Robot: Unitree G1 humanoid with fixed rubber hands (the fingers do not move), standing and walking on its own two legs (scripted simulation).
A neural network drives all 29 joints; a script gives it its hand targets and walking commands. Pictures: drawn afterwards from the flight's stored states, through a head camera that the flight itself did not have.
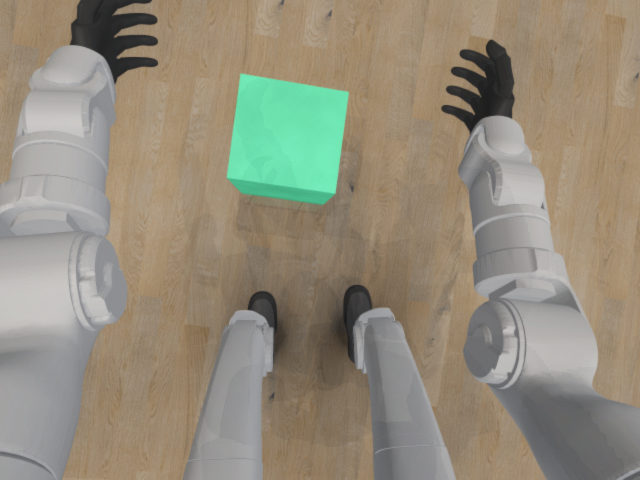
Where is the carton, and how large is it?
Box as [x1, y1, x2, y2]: [227, 74, 348, 204]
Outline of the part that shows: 240,74 227,178 242,193 323,204 335,192 348,92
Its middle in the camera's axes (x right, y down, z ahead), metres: -0.07 -0.21 +0.86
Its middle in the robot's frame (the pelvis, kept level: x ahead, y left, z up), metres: +0.55 +0.03 -0.54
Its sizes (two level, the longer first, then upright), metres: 0.210 0.200 0.250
